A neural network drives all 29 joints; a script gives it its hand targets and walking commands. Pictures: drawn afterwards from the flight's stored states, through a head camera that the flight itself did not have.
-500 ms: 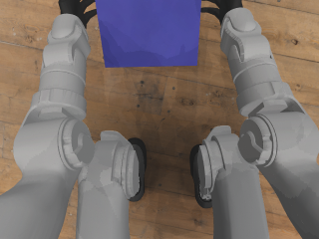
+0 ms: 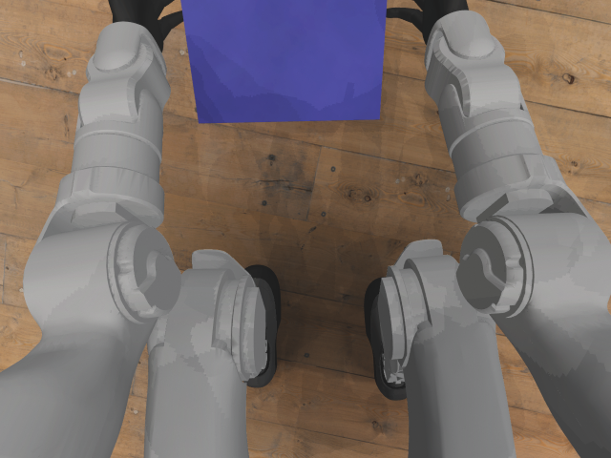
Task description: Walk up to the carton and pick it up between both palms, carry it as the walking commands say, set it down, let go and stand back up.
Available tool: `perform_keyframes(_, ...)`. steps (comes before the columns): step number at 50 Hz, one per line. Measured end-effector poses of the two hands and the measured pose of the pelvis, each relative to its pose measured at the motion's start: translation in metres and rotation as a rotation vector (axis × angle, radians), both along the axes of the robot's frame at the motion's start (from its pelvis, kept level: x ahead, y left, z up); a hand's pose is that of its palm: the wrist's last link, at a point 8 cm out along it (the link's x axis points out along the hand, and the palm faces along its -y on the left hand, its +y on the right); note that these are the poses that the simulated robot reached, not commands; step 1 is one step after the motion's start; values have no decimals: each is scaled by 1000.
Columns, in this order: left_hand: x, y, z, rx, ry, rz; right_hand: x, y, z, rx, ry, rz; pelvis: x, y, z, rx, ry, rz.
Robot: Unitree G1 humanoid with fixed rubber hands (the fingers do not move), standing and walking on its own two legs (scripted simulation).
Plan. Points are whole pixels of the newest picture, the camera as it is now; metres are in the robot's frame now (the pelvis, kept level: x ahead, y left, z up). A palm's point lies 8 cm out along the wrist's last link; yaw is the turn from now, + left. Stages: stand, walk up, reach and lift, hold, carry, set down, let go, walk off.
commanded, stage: set down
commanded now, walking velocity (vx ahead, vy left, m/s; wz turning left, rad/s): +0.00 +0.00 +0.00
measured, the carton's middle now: (290, 39) +0.55 +0.03 -0.23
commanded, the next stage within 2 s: none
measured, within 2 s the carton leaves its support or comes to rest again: rests again in 0.58 s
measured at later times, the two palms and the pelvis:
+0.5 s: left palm (149, 46) +0.53 +0.17 -0.16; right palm (438, 37) +0.53 -0.13 -0.18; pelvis +0.00 +0.00 +0.00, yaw +0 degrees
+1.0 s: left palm (122, 63) +0.51 +0.20 -0.15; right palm (470, 37) +0.52 -0.15 -0.15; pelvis -0.03 +0.00 +0.00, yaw +0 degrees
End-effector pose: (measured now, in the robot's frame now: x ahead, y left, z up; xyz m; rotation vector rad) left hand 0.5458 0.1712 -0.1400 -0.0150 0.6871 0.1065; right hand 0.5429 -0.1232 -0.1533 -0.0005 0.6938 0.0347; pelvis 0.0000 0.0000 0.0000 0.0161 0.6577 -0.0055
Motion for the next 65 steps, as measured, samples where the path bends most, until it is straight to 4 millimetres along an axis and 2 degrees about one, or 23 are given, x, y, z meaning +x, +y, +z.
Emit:
perform_keyframes(21,0,1,-3,16,-24,-11,-1,-1,-6,-7,-25,12,0,0,-4,-2,-27,-3)
perform_keyframes(25,-13,1,-18,37,43,-30,-13,-5,-23,-53,38,37,-1,0,-3,0,-33,-3)
perform_keyframes(29,-33,14,-37,80,114,-4,-26,-29,-32,-97,44,-24,-3,1,0,-2,-40,-1)
perform_keyframes(32,-38,27,-39,107,87,14,-39,-43,-37,-102,45,-50,-7,0,2,-2,-55,-2)
perform_keyframes(37,-51,37,-41,96,87,43,-53,-46,-43,-102,70,-28,-15,-1,2,1,-96,-5)
perform_keyframes(44,-47,34,-30,78,52,39,-34,-32,-22,-63,7,-38,-26,-1,-1,4,-155,-3)
perform_keyframes(51,-32,22,-1,60,-42,40,-22,-29,5,-70,-61,-62,-32,-1,5,2,-174,6)
perform_keyframes(60,-43,18,32,43,-48,57,-27,-36,49,-101,-56,-83,-36,-2,39,-12,-168,5)
perform_keyframes(65,-46,20,60,54,-49,53,-26,-40,80,-95,-56,-96,-38,-1,64,-17,-163,4)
